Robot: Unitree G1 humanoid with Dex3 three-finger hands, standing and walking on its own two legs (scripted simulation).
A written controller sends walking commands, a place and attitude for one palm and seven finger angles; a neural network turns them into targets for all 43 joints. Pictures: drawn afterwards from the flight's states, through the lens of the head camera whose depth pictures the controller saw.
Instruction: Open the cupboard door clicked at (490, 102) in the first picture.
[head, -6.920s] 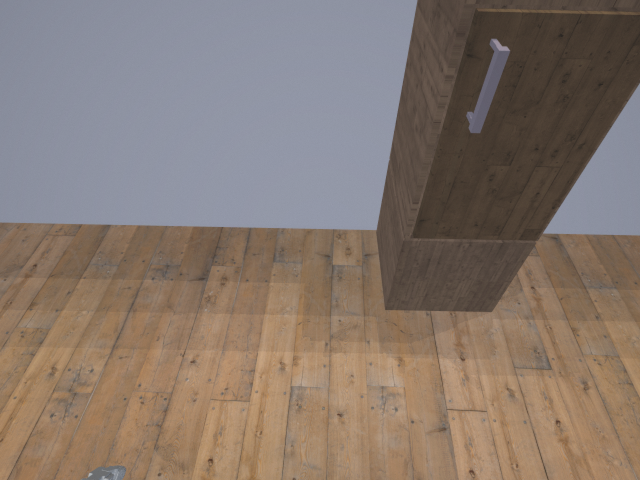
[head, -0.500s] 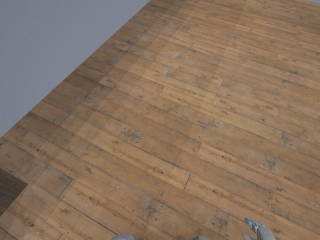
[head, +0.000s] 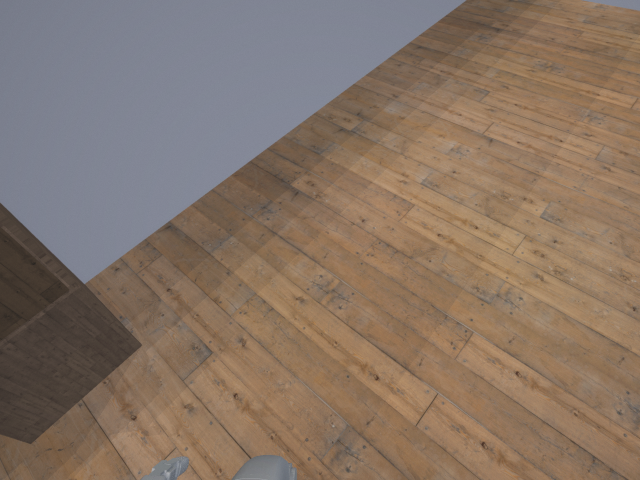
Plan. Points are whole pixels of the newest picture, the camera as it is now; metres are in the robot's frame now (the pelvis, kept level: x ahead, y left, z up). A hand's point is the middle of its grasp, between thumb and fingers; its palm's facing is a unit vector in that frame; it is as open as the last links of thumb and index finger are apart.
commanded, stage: turn to face it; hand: left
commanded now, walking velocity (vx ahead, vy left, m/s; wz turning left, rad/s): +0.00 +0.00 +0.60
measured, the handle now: out of the picture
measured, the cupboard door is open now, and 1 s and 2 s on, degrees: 0 0 0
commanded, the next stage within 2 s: take the last steps up to it in 1.34 s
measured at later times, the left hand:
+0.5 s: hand out of the picture +0.02 +0.27 -0.16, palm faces +0.32 -0.91 -0.25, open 7.4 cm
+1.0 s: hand out of the picture -0.04 +0.18 -0.14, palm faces +0.57 -0.77 -0.29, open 7.4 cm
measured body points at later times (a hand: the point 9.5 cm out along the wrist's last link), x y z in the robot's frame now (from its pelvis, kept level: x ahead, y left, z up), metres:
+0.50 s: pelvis +0.00 +0.04 +0.00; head +0.03 +0.06 +0.45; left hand +0.00 +0.32 -0.14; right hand +0.15 -0.18 -0.13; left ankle -0.01 +0.13 -0.74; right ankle +0.03 -0.12 -0.67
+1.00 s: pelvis +0.00 -0.03 +0.00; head +0.04 -0.04 +0.45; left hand -0.07 +0.22 -0.12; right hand +0.19 -0.22 -0.16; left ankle -0.11 +0.10 -0.66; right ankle +0.05 -0.11 -0.74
